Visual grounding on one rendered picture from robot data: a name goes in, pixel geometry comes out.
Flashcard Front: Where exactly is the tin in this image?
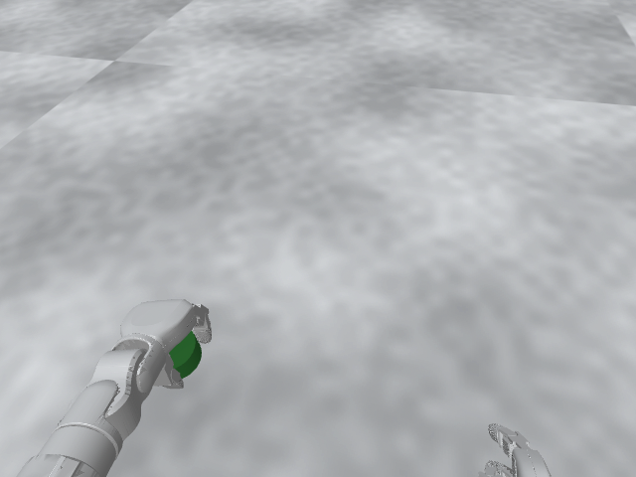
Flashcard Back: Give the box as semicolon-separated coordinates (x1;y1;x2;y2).
169;331;202;379

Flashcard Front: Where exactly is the left robot arm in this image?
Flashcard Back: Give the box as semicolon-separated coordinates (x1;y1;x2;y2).
16;334;166;477

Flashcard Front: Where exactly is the right robot hand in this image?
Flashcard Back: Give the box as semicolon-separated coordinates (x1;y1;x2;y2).
478;423;552;477

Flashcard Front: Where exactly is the left robot hand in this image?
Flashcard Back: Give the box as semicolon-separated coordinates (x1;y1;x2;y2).
120;299;212;389

